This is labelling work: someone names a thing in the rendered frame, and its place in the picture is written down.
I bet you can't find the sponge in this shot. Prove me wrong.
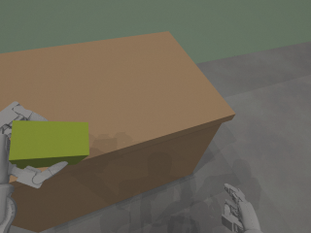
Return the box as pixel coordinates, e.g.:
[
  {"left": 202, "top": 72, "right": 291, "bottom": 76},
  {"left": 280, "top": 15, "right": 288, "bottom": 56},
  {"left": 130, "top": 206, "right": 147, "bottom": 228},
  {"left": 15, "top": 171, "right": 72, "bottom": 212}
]
[{"left": 9, "top": 120, "right": 89, "bottom": 169}]

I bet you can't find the robot left forearm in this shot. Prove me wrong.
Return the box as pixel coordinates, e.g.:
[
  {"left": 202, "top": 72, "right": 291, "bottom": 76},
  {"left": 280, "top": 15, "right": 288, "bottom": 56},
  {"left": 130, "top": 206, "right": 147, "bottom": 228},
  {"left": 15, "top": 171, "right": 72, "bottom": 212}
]
[{"left": 0, "top": 183, "right": 17, "bottom": 233}]

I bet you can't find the robot left hand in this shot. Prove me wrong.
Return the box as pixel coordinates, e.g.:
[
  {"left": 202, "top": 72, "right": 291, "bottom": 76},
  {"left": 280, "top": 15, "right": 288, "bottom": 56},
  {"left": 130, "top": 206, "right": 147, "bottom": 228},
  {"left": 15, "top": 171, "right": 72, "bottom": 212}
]
[{"left": 0, "top": 101, "right": 68, "bottom": 188}]

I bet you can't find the robot right hand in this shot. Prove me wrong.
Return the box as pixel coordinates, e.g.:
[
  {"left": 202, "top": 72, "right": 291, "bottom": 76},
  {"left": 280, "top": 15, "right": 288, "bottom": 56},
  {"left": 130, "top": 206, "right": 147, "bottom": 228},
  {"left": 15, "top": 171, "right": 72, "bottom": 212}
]
[{"left": 222, "top": 183, "right": 261, "bottom": 233}]

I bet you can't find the table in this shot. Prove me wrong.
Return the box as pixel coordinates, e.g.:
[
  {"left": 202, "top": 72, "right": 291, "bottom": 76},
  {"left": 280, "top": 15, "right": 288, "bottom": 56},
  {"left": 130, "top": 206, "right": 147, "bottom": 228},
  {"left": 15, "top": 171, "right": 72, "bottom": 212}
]
[{"left": 0, "top": 31, "right": 236, "bottom": 233}]

